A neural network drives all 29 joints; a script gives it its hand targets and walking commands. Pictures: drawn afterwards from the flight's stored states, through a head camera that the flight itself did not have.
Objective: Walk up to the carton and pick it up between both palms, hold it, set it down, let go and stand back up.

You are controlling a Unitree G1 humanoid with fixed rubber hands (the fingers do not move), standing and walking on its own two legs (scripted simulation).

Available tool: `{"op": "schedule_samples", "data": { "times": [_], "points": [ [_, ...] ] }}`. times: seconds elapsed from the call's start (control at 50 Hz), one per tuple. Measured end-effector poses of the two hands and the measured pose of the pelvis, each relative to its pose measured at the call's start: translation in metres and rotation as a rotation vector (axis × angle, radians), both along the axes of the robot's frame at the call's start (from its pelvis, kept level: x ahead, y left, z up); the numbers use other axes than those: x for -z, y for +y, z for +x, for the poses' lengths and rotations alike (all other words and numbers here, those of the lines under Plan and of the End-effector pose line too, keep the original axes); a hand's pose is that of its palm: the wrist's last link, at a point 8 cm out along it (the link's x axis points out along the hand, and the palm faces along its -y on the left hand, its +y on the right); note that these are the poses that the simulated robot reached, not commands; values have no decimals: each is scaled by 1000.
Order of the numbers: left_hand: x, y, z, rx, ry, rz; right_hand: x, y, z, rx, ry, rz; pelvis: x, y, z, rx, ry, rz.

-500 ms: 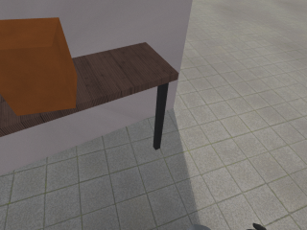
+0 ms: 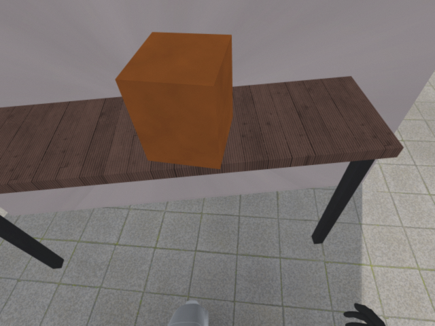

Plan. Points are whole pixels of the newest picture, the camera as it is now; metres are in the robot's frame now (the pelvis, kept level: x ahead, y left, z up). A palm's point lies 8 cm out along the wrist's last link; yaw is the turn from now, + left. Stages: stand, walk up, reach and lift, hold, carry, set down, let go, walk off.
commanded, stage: walk up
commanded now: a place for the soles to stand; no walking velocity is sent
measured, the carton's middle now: (186, 102) +0.61 +0.11 +0.06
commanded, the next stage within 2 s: none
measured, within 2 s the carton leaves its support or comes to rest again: neither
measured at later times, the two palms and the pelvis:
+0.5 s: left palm (77, 294) +0.20 +0.33 -0.10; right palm (315, 267) +0.26 -0.17 -0.13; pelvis +0.13 +0.07 -0.01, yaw +6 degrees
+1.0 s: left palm (61, 294) +0.20 +0.36 -0.10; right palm (308, 243) +0.30 -0.16 -0.09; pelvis +0.14 +0.09 +0.00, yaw +7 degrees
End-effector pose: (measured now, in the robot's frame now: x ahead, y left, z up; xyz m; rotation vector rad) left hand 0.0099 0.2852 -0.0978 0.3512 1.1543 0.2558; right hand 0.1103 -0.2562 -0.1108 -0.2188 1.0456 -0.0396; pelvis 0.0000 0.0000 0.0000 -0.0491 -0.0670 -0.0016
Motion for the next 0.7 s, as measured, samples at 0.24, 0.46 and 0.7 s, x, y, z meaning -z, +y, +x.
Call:
{"op": "schedule_samples", "data": {
  "times": [0.24,0.46,0.7],
  "points": [
    [20,36,93,-42,-72,-109,-3,48,100,-17,-57,-94,13,48,77,-103,21,61],
    [6,40,182,-18,-189,-100,24,79,139,-36,29,-35,16,66,128,-116,22,30],
    [-6,80,223,-13,-217,-84,-15,97,196,-77,-81,-73,1,87,142,-116,43,39]
  ]
}}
